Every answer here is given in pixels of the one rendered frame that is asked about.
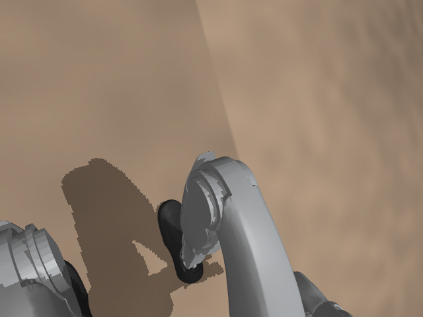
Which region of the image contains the right robot hand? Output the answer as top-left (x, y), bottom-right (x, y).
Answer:
top-left (293, 271), bottom-right (328, 317)

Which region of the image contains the right robot arm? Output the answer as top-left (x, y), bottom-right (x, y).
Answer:
top-left (313, 301), bottom-right (353, 317)

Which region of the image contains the right robot foot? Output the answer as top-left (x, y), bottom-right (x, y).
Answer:
top-left (157, 199), bottom-right (204, 284)

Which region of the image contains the left robot foot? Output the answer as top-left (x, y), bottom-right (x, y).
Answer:
top-left (64, 260), bottom-right (93, 317)

